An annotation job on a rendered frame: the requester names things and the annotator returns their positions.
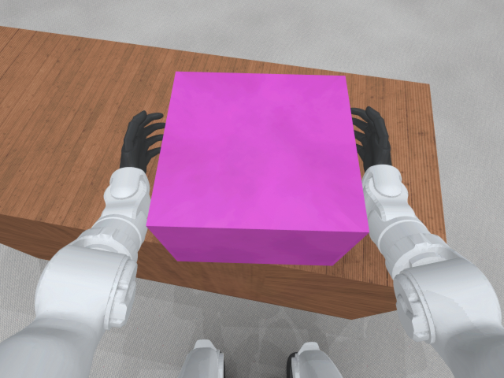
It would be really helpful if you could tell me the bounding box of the left robot upper arm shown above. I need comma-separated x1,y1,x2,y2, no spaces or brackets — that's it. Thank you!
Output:
0,245,138,378

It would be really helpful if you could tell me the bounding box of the left robot hand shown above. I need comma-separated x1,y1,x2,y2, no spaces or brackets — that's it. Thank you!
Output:
120,110,165,173

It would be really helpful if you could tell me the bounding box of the robot right shin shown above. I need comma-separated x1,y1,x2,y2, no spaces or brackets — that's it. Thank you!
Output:
298,342,320,355

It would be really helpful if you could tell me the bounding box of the robot left forearm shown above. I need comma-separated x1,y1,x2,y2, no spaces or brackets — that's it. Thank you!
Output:
35,167,151,315

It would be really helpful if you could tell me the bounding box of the carton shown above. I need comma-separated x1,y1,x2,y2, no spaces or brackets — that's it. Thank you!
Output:
146,72,369,266

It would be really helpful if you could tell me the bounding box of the right robot upper arm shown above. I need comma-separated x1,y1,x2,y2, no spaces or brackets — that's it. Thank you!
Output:
393,258,504,378

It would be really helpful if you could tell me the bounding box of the robot right forearm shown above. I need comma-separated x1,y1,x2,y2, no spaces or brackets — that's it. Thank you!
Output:
361,165,502,323

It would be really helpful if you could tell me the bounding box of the pedestal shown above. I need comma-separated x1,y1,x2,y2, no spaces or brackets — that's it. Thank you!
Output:
0,26,447,320

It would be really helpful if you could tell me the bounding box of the robot left shin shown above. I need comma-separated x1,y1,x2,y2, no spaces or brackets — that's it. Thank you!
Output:
186,339,217,359

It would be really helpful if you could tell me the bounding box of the right robot hand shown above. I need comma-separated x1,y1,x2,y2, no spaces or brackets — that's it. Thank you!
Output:
350,106,392,172

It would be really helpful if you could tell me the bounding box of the robot shin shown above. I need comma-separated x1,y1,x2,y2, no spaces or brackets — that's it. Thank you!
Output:
186,339,217,359
298,342,320,355

